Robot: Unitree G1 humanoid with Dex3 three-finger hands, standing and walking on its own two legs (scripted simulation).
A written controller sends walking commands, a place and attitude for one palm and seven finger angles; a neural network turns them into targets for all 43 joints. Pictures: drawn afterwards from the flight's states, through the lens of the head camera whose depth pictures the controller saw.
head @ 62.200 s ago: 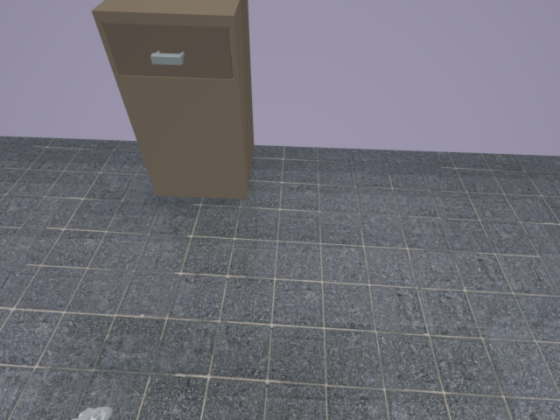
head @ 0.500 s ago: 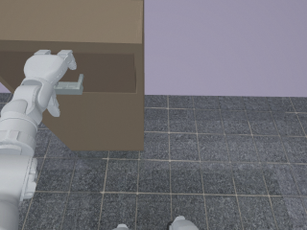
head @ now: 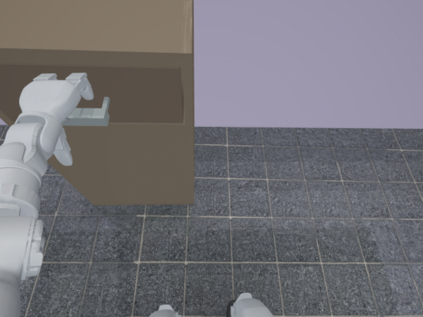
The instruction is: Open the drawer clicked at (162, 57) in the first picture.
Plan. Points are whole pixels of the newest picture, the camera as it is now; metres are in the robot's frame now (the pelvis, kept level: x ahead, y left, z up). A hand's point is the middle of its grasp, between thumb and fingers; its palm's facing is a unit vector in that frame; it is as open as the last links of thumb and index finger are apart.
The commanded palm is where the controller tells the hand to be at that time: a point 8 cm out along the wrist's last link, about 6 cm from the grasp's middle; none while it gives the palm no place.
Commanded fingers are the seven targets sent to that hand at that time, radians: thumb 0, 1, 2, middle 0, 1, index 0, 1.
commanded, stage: lower the fingers behind the handle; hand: left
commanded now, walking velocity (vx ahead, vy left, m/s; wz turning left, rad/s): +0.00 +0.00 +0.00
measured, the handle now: (84, 108) +0.54 +0.26 +0.00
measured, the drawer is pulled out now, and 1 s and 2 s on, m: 0.00 0.00 0.00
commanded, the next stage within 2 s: lift the fingers back up to retry in 1.36 s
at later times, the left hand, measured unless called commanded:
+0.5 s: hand (73, 125) +0.49 +0.26 +0.02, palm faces -0.10 +0.00 -1.00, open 13.8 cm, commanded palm +0.48 +0.26 +0.06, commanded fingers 0.00 -0.50 0.30 -0.30 -1.20 -0.30 -1.20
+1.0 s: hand (75, 126) +0.49 +0.26 +0.01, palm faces -0.07 +0.04 -1.00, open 13.8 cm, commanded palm +0.47 +0.26 +0.03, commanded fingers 0.00 -0.50 0.30 -0.30 -1.20 -0.30 -1.20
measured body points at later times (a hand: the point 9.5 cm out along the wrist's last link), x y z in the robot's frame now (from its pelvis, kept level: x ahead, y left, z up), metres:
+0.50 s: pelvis +0.00 +0.00 -0.01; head +0.12 +0.01 +0.42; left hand +0.49 +0.26 +0.07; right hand +0.00 -0.27 -0.14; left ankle -0.03 +0.10 -0.70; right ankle +0.02 -0.14 -0.70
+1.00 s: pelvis -0.03 -0.01 -0.03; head +0.11 +0.00 +0.39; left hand +0.49 +0.26 +0.06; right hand -0.02 -0.29 -0.15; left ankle -0.03 +0.10 -0.70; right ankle +0.02 -0.14 -0.70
